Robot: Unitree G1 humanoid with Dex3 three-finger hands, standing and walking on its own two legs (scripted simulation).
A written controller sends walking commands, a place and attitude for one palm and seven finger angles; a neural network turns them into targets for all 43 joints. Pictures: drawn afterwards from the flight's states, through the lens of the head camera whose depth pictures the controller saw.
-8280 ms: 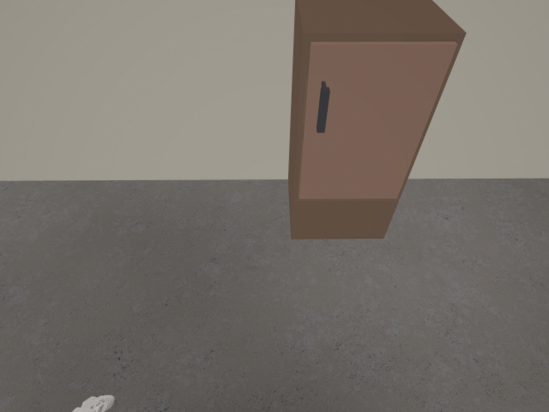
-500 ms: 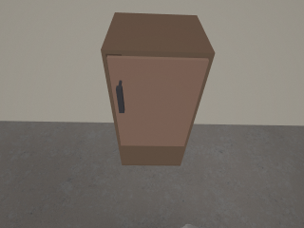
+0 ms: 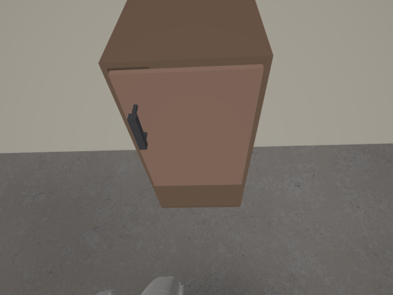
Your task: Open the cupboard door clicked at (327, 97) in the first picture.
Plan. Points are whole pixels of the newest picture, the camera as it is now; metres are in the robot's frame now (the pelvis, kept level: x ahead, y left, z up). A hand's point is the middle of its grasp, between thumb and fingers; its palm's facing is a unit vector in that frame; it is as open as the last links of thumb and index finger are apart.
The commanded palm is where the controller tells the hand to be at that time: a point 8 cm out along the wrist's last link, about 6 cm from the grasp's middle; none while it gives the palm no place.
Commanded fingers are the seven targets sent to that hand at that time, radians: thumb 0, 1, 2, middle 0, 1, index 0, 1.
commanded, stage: come to a stop and stand still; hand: left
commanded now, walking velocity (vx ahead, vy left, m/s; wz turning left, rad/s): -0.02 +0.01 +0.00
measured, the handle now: (139, 127) +0.55 +0.22 -0.05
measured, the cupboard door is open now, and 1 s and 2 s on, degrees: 0 0 0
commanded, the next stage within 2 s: none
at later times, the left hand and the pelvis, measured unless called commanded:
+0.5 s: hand out of the picture -0.02 +0.28 -0.17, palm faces +0.03 -0.97 -0.25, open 7.4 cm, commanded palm none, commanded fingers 0.00 0.90 0.90 -0.20 -0.30 -0.20 -0.30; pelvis -0.06 +0.09 -0.01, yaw -1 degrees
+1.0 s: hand out of the picture -0.08 +0.26 -0.17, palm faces +0.03 -0.98 -0.22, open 7.4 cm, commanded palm none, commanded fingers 0.00 0.90 0.90 -0.20 -0.30 -0.20 -0.30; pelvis -0.08 +0.08 +0.00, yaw -1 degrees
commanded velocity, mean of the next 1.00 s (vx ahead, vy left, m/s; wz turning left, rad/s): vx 0.00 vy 0.00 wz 0.00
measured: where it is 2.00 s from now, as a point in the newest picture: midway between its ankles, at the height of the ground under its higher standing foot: outside the picture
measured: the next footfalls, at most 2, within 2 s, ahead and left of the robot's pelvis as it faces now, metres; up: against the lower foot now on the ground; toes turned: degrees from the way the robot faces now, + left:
left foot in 0.18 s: +0.01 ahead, +0.17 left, +0.00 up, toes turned +1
right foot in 0.38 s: +0.05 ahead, -0.03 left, +0.00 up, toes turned -3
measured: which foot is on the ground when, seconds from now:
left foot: up 0.00-0.16, down 0.18-1.00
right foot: down 0.00-0.22, up 0.24-0.36, down 0.38-1.00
